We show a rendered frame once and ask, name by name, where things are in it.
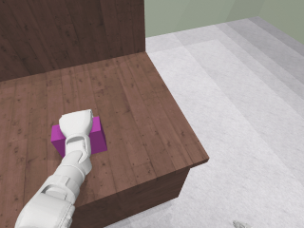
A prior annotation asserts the left robot upper arm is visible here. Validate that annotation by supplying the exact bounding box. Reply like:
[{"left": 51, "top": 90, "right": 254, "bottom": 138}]
[{"left": 17, "top": 193, "right": 76, "bottom": 228}]

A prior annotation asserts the sponge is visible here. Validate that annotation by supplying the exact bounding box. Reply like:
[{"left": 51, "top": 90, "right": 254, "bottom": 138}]
[{"left": 50, "top": 116, "right": 107, "bottom": 158}]

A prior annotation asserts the robot left forearm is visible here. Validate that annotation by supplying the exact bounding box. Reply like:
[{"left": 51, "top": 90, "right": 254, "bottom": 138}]
[{"left": 14, "top": 133, "right": 92, "bottom": 228}]

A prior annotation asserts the table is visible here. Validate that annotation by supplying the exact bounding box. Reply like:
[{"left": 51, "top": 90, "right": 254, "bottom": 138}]
[{"left": 0, "top": 0, "right": 210, "bottom": 228}]

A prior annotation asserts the left robot hand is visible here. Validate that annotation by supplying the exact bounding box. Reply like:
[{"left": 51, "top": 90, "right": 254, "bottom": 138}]
[{"left": 59, "top": 109, "right": 94, "bottom": 138}]

